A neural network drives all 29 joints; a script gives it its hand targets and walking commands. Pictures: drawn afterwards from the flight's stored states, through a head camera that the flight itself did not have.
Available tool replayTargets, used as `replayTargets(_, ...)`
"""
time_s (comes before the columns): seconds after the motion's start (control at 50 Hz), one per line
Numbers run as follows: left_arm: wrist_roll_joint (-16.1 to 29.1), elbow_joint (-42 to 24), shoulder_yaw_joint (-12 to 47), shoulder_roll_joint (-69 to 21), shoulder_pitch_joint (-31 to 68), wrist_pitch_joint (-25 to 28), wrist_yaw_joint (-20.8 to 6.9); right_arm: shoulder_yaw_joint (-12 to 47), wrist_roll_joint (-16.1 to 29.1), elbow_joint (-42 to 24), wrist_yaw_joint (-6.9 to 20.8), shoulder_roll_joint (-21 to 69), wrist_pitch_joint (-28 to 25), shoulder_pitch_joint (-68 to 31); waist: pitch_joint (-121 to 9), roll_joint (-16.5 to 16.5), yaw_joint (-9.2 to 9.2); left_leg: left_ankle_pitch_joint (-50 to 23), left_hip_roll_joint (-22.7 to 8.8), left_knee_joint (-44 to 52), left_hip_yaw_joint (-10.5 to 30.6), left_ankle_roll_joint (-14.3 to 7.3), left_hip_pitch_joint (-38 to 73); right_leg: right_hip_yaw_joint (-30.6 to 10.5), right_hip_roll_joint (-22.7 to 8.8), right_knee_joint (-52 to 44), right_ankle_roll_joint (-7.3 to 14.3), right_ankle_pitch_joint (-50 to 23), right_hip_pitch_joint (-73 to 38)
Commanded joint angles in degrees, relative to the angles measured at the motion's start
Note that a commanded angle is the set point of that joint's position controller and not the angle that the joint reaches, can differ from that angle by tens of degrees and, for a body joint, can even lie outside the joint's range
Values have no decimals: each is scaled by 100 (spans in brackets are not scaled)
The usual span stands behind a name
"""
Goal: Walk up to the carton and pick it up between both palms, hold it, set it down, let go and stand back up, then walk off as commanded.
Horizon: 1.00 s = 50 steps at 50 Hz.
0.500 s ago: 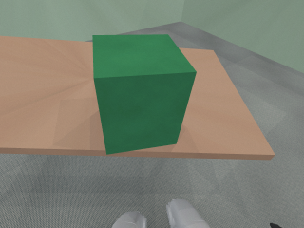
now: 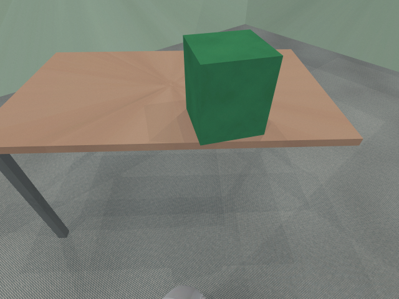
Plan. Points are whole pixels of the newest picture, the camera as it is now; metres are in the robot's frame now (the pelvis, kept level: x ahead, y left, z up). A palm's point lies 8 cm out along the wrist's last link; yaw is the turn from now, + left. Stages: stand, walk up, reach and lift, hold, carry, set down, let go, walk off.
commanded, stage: walk off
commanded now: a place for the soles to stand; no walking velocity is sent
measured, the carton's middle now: (225, 87) +0.73 -0.02 +0.08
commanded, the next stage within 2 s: stand in 0.80 s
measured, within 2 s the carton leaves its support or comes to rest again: neither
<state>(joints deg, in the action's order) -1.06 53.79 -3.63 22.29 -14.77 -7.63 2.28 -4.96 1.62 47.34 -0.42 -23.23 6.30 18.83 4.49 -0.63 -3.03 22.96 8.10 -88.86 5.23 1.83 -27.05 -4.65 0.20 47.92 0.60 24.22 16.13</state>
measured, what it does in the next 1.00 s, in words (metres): steps on the spot: left foot, then right foot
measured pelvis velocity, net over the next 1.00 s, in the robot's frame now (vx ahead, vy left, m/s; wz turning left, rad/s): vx -0.01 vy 0.05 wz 0.03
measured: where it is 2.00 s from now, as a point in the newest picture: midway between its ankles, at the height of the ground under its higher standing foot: outside the picture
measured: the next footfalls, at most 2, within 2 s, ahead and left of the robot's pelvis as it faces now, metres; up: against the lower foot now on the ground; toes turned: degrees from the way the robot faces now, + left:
left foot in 0.08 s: -0.14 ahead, +0.18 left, +0.00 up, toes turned -6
right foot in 0.60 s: +0.04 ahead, -0.07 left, +0.00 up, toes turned +5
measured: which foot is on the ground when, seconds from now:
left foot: up 0.00-0.06, down 0.08-0.66, up 0.68-0.88, down 0.90-1.00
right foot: down 0.00-0.12, up 0.14-0.58, down 0.60-1.00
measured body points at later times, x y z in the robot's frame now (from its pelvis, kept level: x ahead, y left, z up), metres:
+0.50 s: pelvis -0.08 +0.07 -0.01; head -0.03 +0.15 +0.43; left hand +0.07 +0.37 -0.16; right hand -0.12 -0.26 -0.06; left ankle -0.18 +0.18 -0.70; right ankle -0.02 -0.08 -0.66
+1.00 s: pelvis -0.01 +0.05 +0.00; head +0.02 +0.07 +0.44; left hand +0.07 +0.36 -0.12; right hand +0.08 -0.25 -0.10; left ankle +0.06 +0.18 -0.70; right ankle +0.01 -0.07 -0.69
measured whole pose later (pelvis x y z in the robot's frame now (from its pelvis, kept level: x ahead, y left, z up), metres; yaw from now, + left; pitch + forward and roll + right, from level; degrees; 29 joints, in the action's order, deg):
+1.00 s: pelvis -0.01 +0.05 +0.00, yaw +2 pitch -6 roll +0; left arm -1.9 42.8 -3.9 22.4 -12.7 -1.8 -0.4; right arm -0.5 1.6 48.7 -2.9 -19.8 -6.1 14.7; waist 10.7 3.0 -2.2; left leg 19.1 1.8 -49.1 4.4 0.6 -24.0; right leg -3.1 3.1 54.4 1.5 27.7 20.7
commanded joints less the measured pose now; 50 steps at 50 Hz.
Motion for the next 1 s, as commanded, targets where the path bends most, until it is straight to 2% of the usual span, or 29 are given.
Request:
replayTargets(0.0, -354, -886, -479, 1183, 903, 249, -252, -308, -219, 415, -385, -1222, -842, 1311, -59, 739, 807, 1213, -919, 6767, 905, -485, 2361, -541, -207, 52, 555, 1864, 1820)
replayTargets(0.04, -207, -940, -511, 899, 727, 240, -312, -273, -254, 351, -455, -1141, -1032, 1021, 61, 160, 651, 1082, -1208, 7283, 1633, -277, 1946, -159, 122, 1616, 343, 952, 2307)
replayTargets(0.06, -149, -1101, -563, 878, 573, 260, -333, -190, -272, 246, -459, -1058, -1102, 876, -3, 145, 485, 645, -1143, 6881, 1515, -135, 1789, -277, 37, 1922, 403, 547, 2532)
replayTargets(0.08, -121, -1225, -557, 696, 393, 273, -330, -150, -288, 191, -502, -1107, -1131, 908, -84, -218, 431, -908, -1380, 6139, 1694, -117, 2028, -159, 59, 2141, 413, 667, 3284)
replayTargets(0.1, -138, -1367, -465, 514, 621, 328, -308, -202, -359, 394, -561, -1563, -1110, 1097, -344, -1080, 611, -2561, -2169, 5624, 2472, -262, 2156, 217, 344, 2741, 349, 1012, 3969)
replayTargets(0.12, -258, -1937, -534, 698, 1736, 352, -308, -417, -242, 469, -680, -2140, -1144, 1486, 308, -1097, 1098, -1681, -2724, 6603, 3389, -768, 1967, -144, 42, 2624, 252, 982, 4431)
replayTargets(0.14, -246, -2006, -589, 1100, 2344, 414, -302, -496, -264, 339, -716, -2372, -1236, 1298, 656, -1451, 1206, -1024, -2850, 7289, 4014, -836, 1618, -584, 112, 2751, 103, 1050, 4146)
replayTargets(0.18, -230, -1816, -552, 1450, 2391, 461, -343, -415, -309, 352, -678, -2054, -1276, 1250, 1077, -714, 1074, -3120, -2313, 6667, 3017, -299, 1884, -603, -5, 2285, 198, 561, 3952)
replayTargets(0.22, -224, -1981, -462, 1246, 2069, 463, -337, -324, -315, 308, -678, -1872, -1335, 1236, 1079, -1057, 950, -3831, -1911, 6354, 2122, -19, 2573, -218, -17, 2114, 350, 208, 4251)
replayTargets(0.36, -293, -2126, -458, 1239, 2030, 423, -415, -328, -281, 85, -669, -1814, -1351, 1554, 632, -944, 942, -3663, -1714, 6446, 1727, -208, 2407, 140, 91, 1524, 347, -184, 3315)
replayTargets(0.46, -287, -2229, -435, 1136, 1867, 487, -441, -323, -231, -44, -654, -1812, -1348, 1520, 181, -758, 758, -5106, -1641, 5773, 1207, -409, 2444, 523, 178, 288, 451, -421, 2337)
replayTargets(0.5, -267, -2125, -448, 1051, 1325, 517, -438, -303, -179, -160, -621, -1744, -1340, 1183, -209, -637, 381, -6094, -1536, 5148, 601, -485, 1853, 756, 329, -638, 555, -808, 847)
replayTargets(0.52, -237, -1954, -486, 1033, 649, 546, -424, -288, -167, -272, -590, -1679, -1328, 863, -537, -564, -27, -6661, -1517, 4423, 233, -550, 1315, 881, 431, -1058, 651, -937, -329)
replayTargets(0.54, -202, -1630, -575, 1072, -569, 588, -385, -270, -155, -436, -568, -1571, -1324, 460, -980, -178, -784, -6832, -1304, 2758, -192, -545, 790, 843, 373, -1813, 948, -1667, -1632)
replayTargets(0.56, -177, -1364, -736, 1417, -1658, 598, -308, -212, -117, -525, -558, -1269, -1338, 432, -1765, 905, -1403, -4808, -520, 145, -731, -225, 243, -384, -539, -1821, 1706, -3270, -2659)
replayTargets(0.58, -44, -1276, -729, 1513, -1809, 555, -254, -144, -101, -634, -579, -1052, -1313, 622, -2161, 1611, -1299, -593, 165, -467, -606, -145, -950, -2220, -1312, -1660, 2171, -3902, -3565)
replayTargets(0.6, 64, -1428, -728, 1587, -1566, 574, -228, -137, -122, -725, -589, -1032, -1326, 425, -2149, 1908, -1217, 1796, 326, -536, -487, -221, -1706, -3567, -1800, -2136, 2542, -3599, -3747)
replayTargets(0.62, 109, -1609, -744, 1610, -1122, 592, -218, -121, -233, -719, -574, -1035, -1346, 315, -1737, 1818, -1097, 2080, -33, -583, -111, -390, -1756, -4019, -2016, -2312, 2622, -2968, -3044)
replayTargets(0.66, -34, -1860, -594, 1348, -307, 521, -226, -184, -313, -639, -521, -1229, -1382, 59, -674, 801, -647, 1706, -280, -82, 80, -425, -1170, -3128, -1847, -2472, 2328, -3026, -1174)
replayTargets(0.72, -61, -1920, -488, 1192, -5, 608, -275, -140, -286, -355, -479, -1261, -1385, -13, -135, 581, -375, 1779, -688, 1741, 249, -574, -565, -2333, -1877, -1819, 1998, -3356, -71)
replayTargets(0.76, -134, -2041, -401, 1171, 521, 560, -359, -182, -268, -58, -491, -1350, -1414, 540, 97, 526, 61, 1705, -1051, 4170, 508, -732, 668, -1380, -1407, -1113, 1502, -2881, 1074)
replayTargets(0.78, -161, -2119, -372, 1162, 1016, 526, -397, -253, -228, 265, -527, -1435, -1439, 1227, 143, 327, 605, 758, -998, 5788, 405, -698, 1781, -621, -859, -379, 1132, -2313, 1879)
replayTargets(0.8, -45, -1832, -255, 863, 1082, 753, -189, -79, -261, -6, -244, -626, -1408, 645, 402, -777, 1002, -1475, -887, 6130, -42, -550, 1643, -186, -152, -547, 596, -2286, 1444)
replayTargets(0.84, 24, -1757, -231, 749, 751, 932, -96, -61, -371, -111, -182, -837, -1396, 295, -45, -1543, 727, -2778, -2052, 6367, 2112, -1072, 1544, 147, 406, 557, 331, -297, 1462)
replayTargets(0.86, -12, -1612, -286, 835, 509, 922, -125, -43, -441, -309, -202, -830, -1397, -189, -246, -1248, 489, -2559, -2348, 6185, 2866, -1453, 1082, -546, 220, 1298, 354, 444, 1137)
replayTargets(0.88, -34, -1464, -330, 869, 50, 882, -188, -84, -432, -461, -216, -888, -1360, -545, -516, -723, 100, -1817, -2340, 6544, 2809, -1488, 676, -310, 88, 1446, 316, 609, 606)
replayTargets(0.9, -43, -1350, -377, 881, -114, 857, -234, -97, -407, -467, -224, -943, -1301, -656, -651, -387, 13, -797, -2196, 6918, 2398, -1339, 540, -60, 73, 1437, 292, 815, 382)
replayTargets(0.94, 118, -1161, -319, 889, -185, 780, -263, -159, -399, -308, -268, -1461, -1202, -1294, 31, -1107, -160, 1526, -2389, 7042, 2661, -1428, -1081, -365, -206, 1026, 318, 879, -200)
replayTargets(0.98, 42, -703, -218, 766, -674, 882, -261, 29, -320, -111, -157, -960, -1031, -1380, -158, -542, -352, 1722, -1390, 6085, 1391, -730, -1009, -178, -142, -1211, 413, 767, -848)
